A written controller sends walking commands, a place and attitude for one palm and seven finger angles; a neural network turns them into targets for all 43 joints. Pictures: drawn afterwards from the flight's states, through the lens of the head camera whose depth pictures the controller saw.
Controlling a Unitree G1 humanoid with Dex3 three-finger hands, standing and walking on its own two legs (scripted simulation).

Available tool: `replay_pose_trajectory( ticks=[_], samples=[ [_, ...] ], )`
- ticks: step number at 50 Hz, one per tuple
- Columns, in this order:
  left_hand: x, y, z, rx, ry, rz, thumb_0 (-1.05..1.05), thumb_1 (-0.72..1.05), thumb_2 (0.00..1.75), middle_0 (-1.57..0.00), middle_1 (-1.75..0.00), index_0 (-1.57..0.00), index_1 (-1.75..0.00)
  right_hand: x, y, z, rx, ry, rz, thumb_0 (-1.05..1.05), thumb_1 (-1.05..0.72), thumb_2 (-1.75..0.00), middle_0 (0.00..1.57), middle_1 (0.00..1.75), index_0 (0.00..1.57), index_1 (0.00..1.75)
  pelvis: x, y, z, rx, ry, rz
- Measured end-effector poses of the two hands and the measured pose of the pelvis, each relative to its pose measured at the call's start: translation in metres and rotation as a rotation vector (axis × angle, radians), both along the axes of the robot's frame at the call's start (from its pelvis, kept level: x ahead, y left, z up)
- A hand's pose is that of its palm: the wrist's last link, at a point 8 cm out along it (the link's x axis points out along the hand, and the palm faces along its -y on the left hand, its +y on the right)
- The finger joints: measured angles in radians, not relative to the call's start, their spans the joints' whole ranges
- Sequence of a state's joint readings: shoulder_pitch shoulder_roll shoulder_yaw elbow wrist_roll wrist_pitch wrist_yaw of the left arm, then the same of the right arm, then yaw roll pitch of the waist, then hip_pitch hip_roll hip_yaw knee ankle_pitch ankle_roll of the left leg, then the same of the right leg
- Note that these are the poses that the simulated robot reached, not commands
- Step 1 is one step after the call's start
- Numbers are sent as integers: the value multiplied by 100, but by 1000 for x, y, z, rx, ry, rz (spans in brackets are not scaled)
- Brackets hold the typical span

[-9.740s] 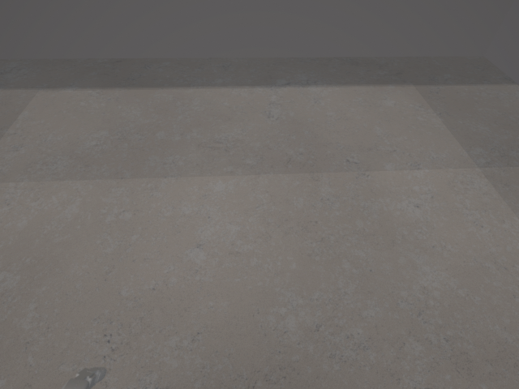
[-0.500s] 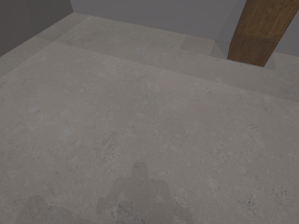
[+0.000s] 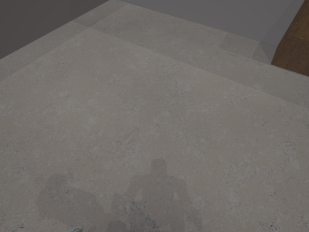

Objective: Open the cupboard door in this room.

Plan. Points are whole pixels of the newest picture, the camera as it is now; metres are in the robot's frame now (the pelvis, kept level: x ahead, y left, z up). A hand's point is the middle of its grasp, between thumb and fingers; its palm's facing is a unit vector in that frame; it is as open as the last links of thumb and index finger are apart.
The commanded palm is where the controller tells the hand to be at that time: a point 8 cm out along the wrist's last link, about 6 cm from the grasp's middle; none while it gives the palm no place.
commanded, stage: stand and wait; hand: left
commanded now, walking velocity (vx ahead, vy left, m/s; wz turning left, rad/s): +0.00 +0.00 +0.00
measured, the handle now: out of the picture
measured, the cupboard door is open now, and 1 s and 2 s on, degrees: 0 0 0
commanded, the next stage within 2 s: turn or walk to find it in 0.08 s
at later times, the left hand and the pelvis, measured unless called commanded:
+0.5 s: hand out of the picture -0.05 +0.16 -0.18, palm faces +0.23 -0.95 -0.23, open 7.4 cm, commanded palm none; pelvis -0.01 -0.02 -0.01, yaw +11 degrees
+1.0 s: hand out of the picture +0.01 +0.19 -0.16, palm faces +0.35 -0.89 -0.29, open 7.4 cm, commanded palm none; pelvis -0.03 -0.04 -0.01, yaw +21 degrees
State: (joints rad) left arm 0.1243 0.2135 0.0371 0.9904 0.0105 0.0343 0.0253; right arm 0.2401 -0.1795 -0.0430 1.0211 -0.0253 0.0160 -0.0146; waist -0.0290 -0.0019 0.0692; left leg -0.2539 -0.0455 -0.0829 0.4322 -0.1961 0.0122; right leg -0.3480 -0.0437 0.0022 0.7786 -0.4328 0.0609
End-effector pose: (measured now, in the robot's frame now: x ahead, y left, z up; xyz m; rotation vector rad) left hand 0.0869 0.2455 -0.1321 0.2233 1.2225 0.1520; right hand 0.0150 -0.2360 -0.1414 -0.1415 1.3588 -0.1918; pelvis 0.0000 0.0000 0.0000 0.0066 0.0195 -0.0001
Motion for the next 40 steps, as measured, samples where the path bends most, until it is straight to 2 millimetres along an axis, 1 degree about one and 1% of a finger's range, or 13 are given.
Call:
replay_pose_trajectory(
  ticks=[3,5,10,14,18,20,23,27,30,32,35,38,40],
  samples=[
    [-8,-15,0,20,-18,9,1,91,90,-20,-29,-20,-30,6,-17,-13,19,-18,5,0,-90,-90,20,30,20,30,1,-16,-7,26,-9,3],
    [-19,-27,2,27,-8,13,1,91,90,-20,-29,-20,-30,11,-27,-18,29,-29,2,0,-90,-90,20,30,20,30,1,-24,-8,16,-22,6],
    [-49,-49,8,8,32,67,1,91,90,-20,-29,-20,-30,23,-44,-13,37,-24,38,0,-91,-90,20,30,20,30,3,-39,0,38,-29,43],
    [-73,-55,7,2,64,125,1,92,90,-20,-29,-20,-30,32,-53,-11,25,-1,80,0,-91,-90,20,30,20,30,0,-43,1,35,-32,86],
    [-99,-55,2,-10,96,182,1,91,90,-20,-29,-20,-30,43,-55,-8,4,25,136,0,-91,-90,20,30,20,30,-3,-42,0,29,-29,129],
    [-112,-53,-1,-17,114,210,1,91,90,-20,-29,-20,-30,51,-51,-7,-7,24,166,0,-91,-90,20,30,20,30,-5,-39,-1,27,-26,148],
    [-133,-46,-8,-28,143,252,1,91,90,-21,-29,-20,-30,69,-39,-3,-20,0,217,0,-91,-90,19,30,20,30,-8,-32,-3,22,-23,174],
    [-159,-27,-24,-48,172,308,1,90,90,-21,-29,-20,-30,96,-15,0,-40,-77,287,0,-91,-90,19,30,20,30,-13,-16,-12,-2,-23,216],
    [-169,-12,-30,-49,186,339,1,91,90,-20,-29,-20,-30,109,5,6,-41,-129,329,0,-91,-90,20,30,20,30,-18,-8,-13,8,-30,228],
    [-169,-3,-26,-44,181,350,1,91,90,-20,-29,-20,-30,112,15,13,-38,-151,346,0,-91,-90,20,30,20,30,-20,-4,-9,-2,-32,237],
    [-161,7,-18,-35,139,359,1,91,90,-20,-29,-20,-30,113,25,18,-29,-160,367,0,-91,-90,20,30,20,30,-23,-2,-3,-16,-29,260],
    [-149,14,-10,-17,83,361,1,91,90,-20,-29,-20,-30,110,29,18,-12,-157,379,0,-91,-90,20,30,20,30,-25,-3,1,-18,-24,278],
    [-141,16,-6,-5,50,360,1,91,90,-20,-29,-20,-30,106,28,16,-2,-151,380,0,-90,-90,20,30,20,30,-26,-5,1,-16,-21,290]
  ],
)
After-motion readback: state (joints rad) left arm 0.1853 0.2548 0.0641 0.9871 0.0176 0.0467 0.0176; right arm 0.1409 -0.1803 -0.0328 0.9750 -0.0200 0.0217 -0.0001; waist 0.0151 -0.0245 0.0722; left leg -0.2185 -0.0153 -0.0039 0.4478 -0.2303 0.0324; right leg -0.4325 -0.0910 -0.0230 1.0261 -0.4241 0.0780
